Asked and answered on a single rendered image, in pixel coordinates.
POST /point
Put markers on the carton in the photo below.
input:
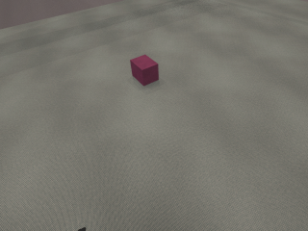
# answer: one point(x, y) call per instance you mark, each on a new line
point(145, 70)

